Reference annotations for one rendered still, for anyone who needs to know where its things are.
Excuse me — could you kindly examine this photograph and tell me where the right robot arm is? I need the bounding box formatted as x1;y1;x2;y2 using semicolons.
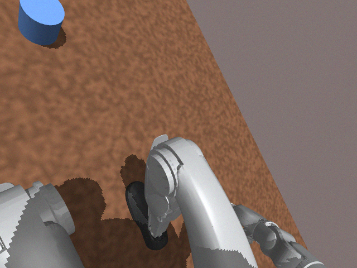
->
253;221;327;268

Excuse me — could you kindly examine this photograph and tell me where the right robot hand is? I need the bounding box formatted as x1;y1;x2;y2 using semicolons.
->
231;203;267;244

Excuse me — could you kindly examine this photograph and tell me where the right robot foot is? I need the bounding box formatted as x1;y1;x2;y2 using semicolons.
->
126;181;168;250

